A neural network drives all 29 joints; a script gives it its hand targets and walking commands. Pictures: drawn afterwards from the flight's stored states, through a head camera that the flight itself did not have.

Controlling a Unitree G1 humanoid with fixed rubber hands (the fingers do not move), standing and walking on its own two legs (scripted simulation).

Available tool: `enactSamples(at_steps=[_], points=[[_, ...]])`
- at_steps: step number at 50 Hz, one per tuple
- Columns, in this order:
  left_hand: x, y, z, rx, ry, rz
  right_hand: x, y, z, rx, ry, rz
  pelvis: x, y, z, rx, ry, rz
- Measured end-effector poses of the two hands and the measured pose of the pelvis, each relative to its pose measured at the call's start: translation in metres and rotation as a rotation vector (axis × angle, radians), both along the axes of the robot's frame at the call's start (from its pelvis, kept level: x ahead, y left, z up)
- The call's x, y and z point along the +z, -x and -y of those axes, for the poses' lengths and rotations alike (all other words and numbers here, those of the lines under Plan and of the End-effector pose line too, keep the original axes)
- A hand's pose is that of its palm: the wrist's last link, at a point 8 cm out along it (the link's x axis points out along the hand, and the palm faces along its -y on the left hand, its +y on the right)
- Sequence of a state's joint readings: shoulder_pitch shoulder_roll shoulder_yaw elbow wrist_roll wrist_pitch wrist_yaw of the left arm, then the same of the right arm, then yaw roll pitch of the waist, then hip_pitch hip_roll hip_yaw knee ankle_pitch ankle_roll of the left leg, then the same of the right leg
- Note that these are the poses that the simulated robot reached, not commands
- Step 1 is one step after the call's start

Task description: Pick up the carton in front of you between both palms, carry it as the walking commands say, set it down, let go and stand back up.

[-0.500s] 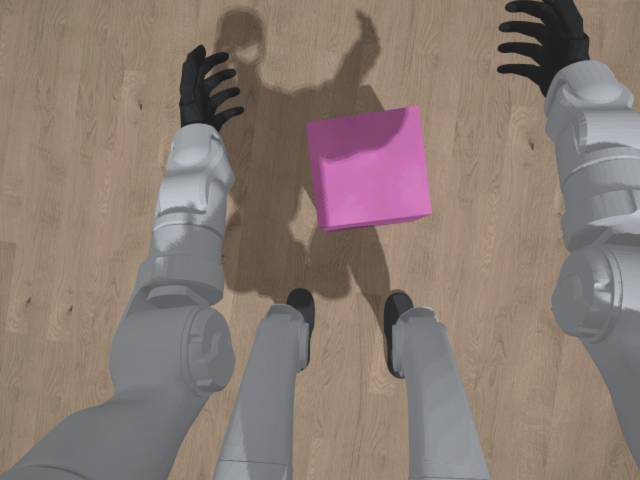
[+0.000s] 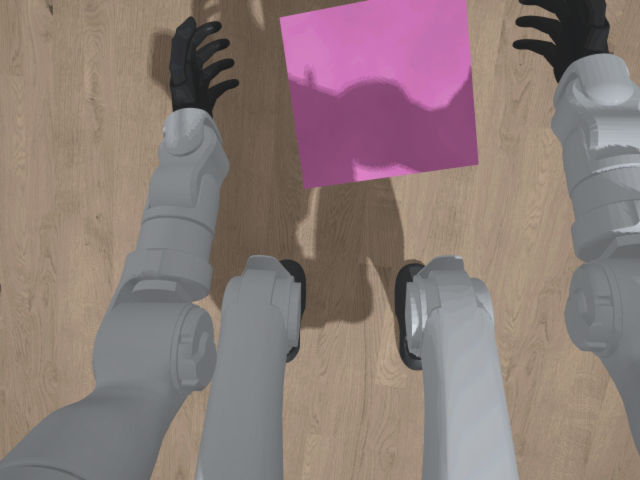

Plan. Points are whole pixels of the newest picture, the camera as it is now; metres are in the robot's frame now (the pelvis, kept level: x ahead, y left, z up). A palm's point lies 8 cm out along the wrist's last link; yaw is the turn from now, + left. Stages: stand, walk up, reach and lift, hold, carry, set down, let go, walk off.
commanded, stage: reach and lift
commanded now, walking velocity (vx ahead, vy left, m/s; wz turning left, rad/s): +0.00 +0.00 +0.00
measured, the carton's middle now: (374, 110) +0.50 -0.05 -0.34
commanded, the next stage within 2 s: none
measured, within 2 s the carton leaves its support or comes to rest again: leaves its support in 1.16 s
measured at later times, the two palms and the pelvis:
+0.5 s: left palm (228, 108) +0.50 +0.15 -0.27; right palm (508, 82) +0.51 -0.22 -0.28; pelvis -0.02 +0.00 -0.09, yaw +1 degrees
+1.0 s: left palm (255, 104) +0.50 +0.11 -0.26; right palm (491, 79) +0.51 -0.20 -0.27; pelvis -0.02 +0.00 -0.09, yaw +0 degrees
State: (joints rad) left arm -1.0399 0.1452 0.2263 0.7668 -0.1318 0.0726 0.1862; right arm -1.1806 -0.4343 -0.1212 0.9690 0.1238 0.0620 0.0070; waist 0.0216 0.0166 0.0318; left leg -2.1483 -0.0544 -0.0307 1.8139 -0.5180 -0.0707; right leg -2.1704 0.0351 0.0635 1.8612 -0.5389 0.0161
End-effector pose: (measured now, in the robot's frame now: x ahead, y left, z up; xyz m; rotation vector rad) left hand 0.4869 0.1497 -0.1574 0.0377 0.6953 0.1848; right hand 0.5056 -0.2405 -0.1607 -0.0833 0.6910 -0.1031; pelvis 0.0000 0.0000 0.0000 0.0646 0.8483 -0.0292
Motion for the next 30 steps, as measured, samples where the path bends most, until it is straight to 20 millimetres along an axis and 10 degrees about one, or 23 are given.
enactSamples(at_steps=[18,30], points=[[-0.104,-0.011,-0.001,-0.013,-0.001,-0.062,-0.114,-0.002,-0.015,-0.003,-0.015,-0.057,-0.084,0.028,-0.003,0.014,0.002,0.183],[-0.105,-0.012,0.010,-0.024,0.003,-0.058,-0.115,-0.001,-0.018,0.013,-0.020,-0.028,-0.094,0.018,-0.001,0.016,-0.002,0.185]])
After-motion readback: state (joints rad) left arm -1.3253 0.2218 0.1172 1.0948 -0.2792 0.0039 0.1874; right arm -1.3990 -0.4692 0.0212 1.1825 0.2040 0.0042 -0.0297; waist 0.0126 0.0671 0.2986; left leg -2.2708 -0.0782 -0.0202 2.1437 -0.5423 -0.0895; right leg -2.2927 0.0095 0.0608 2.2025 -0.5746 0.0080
